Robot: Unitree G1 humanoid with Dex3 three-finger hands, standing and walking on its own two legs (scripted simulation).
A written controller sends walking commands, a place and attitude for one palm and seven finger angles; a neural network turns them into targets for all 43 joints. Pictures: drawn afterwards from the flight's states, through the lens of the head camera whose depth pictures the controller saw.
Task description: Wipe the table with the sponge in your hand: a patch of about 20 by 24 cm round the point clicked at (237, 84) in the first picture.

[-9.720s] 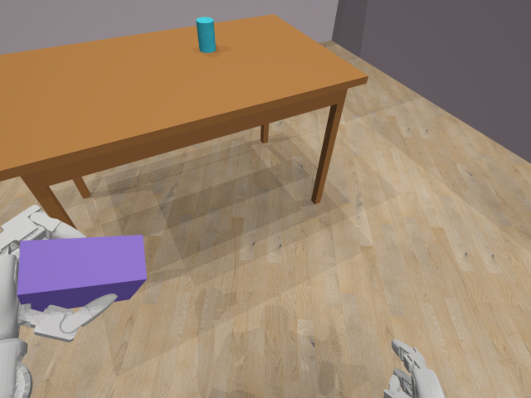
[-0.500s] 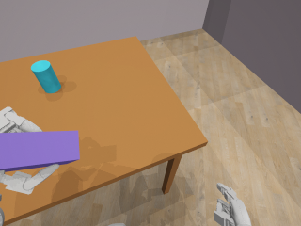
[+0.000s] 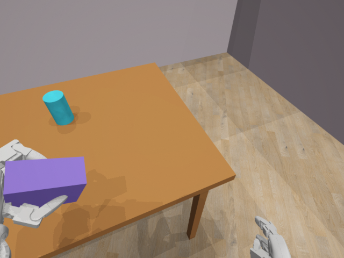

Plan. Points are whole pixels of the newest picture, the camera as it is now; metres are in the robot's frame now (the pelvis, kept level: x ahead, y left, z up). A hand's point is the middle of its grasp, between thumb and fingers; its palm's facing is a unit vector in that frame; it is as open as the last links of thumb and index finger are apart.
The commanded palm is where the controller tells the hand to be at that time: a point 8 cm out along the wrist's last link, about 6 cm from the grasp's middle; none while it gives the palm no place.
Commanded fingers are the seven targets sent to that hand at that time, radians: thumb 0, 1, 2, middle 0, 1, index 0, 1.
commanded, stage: come to a stop and stand still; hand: left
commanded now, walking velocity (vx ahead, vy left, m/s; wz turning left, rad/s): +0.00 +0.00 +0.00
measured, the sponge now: (57, 183) +0.22 +0.23 +0.13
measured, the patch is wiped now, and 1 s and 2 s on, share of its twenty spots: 0.00 0.00 0.00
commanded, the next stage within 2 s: look again from close up in 0.78 s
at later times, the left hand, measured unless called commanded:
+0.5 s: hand (17, 171) +0.23 +0.30 +0.15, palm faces +0.34 -0.83 -0.44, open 9.4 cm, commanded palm +0.17 +0.32 +0.18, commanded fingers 0.00 0.10 1.30 -1.20 -1.60 -1.20 -1.60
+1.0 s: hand (12, 166) +0.23 +0.30 +0.16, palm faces +0.38 -0.86 -0.35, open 9.4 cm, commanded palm +0.17 +0.34 +0.18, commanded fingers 0.00 0.10 1.30 -1.20 -1.60 -1.20 -1.60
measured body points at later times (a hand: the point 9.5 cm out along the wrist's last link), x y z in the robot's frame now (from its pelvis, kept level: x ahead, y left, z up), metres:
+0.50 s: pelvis +0.01 +0.04 +0.00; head +0.04 +0.06 +0.45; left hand +0.21 +0.34 +0.17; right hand +0.17 -0.18 -0.08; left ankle +0.01 +0.12 -0.74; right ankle +0.03 -0.08 -0.74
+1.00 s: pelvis +0.01 +0.05 +0.00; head +0.04 +0.08 +0.45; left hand +0.21 +0.35 +0.18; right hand +0.20 -0.16 -0.06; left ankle +0.01 +0.12 -0.74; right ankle +0.03 -0.08 -0.74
